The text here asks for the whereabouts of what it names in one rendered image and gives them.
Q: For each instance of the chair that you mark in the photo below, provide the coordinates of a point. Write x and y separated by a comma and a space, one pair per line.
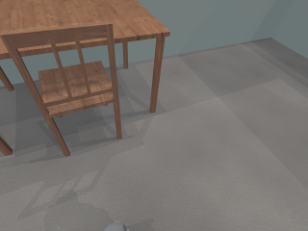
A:
68, 89

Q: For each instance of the table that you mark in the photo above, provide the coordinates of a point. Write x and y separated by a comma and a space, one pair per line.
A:
131, 22

